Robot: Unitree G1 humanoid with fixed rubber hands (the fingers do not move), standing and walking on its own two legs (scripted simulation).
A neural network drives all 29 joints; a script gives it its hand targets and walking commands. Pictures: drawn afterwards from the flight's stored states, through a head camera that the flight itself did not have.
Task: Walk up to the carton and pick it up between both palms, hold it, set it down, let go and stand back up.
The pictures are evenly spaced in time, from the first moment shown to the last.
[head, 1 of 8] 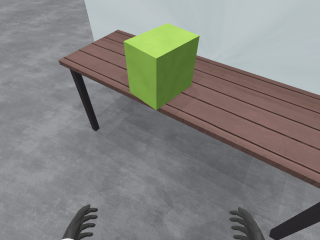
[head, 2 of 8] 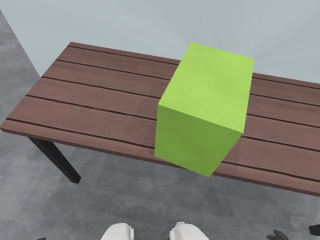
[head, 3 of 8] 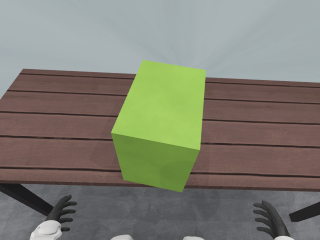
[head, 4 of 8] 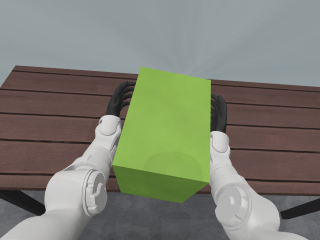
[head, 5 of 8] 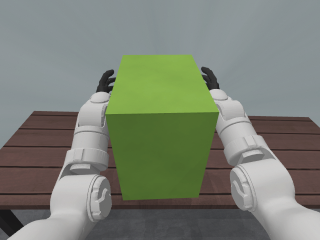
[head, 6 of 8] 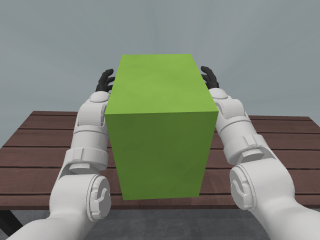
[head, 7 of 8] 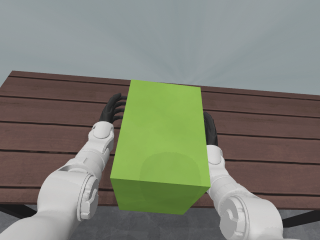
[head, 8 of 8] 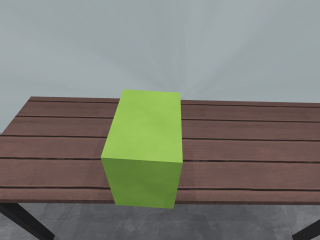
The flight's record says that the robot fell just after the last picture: no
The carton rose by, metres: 0.20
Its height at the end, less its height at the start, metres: +0.00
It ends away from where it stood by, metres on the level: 0.03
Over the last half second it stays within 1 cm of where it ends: yes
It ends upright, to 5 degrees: yes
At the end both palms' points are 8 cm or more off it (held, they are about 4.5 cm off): yes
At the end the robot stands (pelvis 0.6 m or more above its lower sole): yes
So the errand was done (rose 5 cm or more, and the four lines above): yes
